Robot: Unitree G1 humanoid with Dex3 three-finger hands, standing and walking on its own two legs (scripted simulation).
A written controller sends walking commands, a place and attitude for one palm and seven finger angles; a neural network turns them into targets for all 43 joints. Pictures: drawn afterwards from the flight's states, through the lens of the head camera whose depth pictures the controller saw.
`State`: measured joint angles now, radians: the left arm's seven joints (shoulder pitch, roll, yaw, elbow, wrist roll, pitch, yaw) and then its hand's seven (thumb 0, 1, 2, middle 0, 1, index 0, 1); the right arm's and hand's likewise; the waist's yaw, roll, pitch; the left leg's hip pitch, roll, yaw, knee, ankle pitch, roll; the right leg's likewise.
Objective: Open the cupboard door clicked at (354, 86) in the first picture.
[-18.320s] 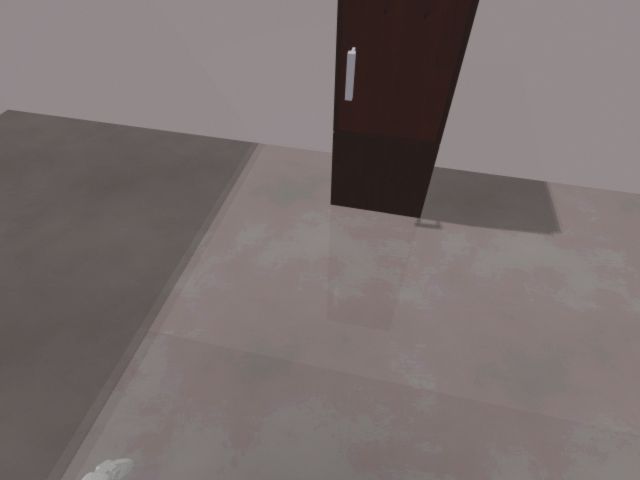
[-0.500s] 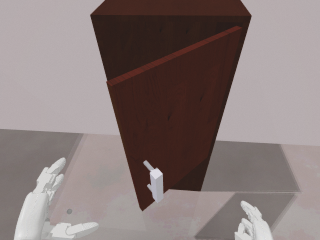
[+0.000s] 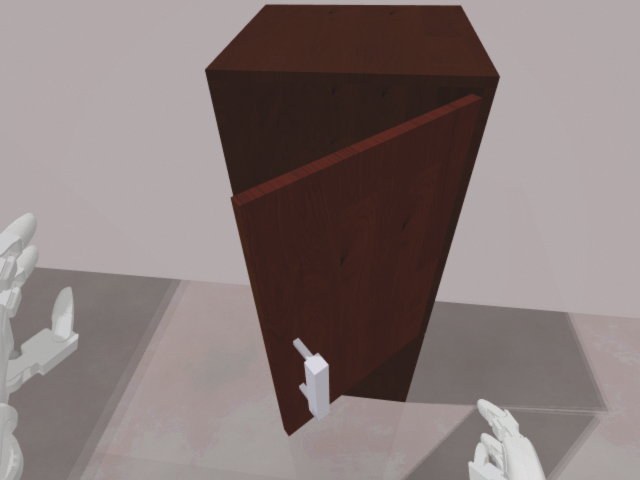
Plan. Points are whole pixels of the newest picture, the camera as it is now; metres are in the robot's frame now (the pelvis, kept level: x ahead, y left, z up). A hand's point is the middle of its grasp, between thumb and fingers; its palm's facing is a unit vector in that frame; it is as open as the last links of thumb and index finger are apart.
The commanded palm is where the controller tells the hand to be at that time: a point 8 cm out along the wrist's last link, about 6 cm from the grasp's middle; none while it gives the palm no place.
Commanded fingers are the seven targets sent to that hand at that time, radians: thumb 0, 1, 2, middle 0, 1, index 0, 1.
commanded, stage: draw the hand back to the body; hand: left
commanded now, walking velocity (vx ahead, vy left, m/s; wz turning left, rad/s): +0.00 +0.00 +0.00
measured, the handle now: (309, 379) +0.31 +0.07 -0.11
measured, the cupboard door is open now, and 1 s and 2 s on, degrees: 45 45 45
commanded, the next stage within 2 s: step back with the hand held close in 0.32 s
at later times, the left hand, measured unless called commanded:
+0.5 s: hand (75, 345) +0.18 +0.25 +0.17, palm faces +0.47 -0.78 -0.41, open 7.4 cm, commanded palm +0.13 +0.29 +0.18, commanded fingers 0.00 0.90 0.90 -0.20 -0.30 -0.20 -0.30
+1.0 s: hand (27, 394) +0.13 +0.28 +0.16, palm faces +0.39 -0.77 -0.50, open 7.4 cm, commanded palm +0.08 +0.31 +0.18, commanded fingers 0.00 0.90 0.90 -0.20 -0.30 -0.20 -0.30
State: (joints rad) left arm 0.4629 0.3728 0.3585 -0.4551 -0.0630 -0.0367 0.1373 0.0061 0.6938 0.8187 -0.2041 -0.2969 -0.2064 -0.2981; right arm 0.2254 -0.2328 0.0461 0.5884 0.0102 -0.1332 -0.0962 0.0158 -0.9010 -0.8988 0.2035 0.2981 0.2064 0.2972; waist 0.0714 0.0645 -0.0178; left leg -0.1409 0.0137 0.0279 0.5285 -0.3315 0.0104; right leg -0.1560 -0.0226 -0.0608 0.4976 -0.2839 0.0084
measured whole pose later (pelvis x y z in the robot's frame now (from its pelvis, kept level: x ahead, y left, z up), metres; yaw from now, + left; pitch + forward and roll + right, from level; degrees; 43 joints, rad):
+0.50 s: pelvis -0.01 -0.01 +0.01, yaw +0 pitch -5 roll -1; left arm 0.44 0.34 0.36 -0.38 -0.05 -0.09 0.11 0.01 0.89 0.90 -0.21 -0.30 -0.21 -0.30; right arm 0.19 -0.23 0.03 0.64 0.00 -0.13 -0.09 0.02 -0.90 -0.90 0.20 0.30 0.21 0.30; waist 0.06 0.08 0.03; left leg -0.09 0.04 0.03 0.44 -0.27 -0.01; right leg -0.10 0.00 -0.06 0.39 -0.21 -0.01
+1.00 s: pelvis -0.07 +0.01 +0.00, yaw -2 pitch -2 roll +0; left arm 0.55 0.41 0.43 -0.49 -0.03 -0.17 0.14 0.01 0.89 0.90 -0.21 -0.30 -0.22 -0.30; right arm 0.18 -0.22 0.00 0.55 0.00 -0.03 -0.09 0.02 -0.90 -0.90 0.20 0.30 0.21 0.30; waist 0.01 0.00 0.05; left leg -0.29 0.00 0.07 0.52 -0.21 0.04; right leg -0.30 -0.03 -0.02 0.47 -0.14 0.03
